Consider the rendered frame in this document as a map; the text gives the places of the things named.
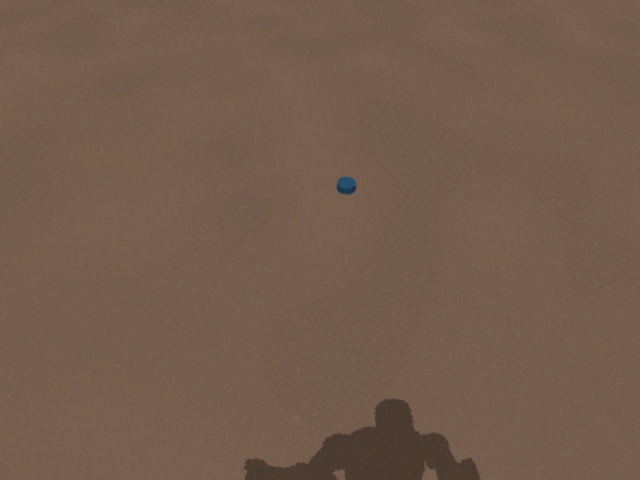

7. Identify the tin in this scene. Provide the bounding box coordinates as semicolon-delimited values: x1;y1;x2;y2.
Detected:
337;177;356;194

